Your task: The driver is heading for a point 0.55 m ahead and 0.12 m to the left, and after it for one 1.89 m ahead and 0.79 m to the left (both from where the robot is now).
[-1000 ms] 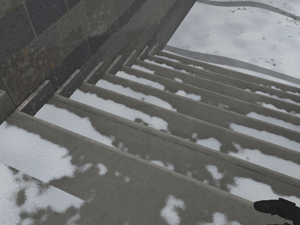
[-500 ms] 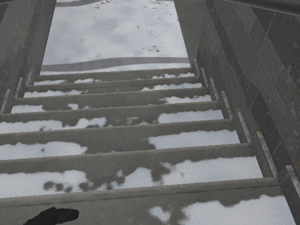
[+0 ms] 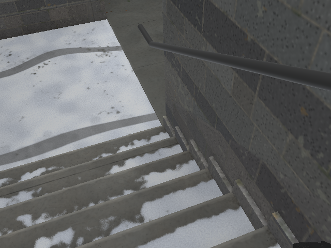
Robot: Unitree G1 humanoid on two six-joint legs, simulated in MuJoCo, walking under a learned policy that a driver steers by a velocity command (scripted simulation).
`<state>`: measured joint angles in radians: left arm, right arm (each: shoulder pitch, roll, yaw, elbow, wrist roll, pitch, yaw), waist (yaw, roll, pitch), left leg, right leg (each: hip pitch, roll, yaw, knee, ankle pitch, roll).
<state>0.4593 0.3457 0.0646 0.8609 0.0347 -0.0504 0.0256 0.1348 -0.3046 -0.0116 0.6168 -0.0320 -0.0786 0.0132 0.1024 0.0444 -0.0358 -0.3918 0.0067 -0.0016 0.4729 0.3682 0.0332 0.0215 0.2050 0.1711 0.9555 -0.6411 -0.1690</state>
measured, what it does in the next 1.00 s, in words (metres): goes down, turning left: left foot 0.15 m lower, then right foot 0.15 m lower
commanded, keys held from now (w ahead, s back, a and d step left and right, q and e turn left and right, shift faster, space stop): w+q+shift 0.48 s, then w+shift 0.52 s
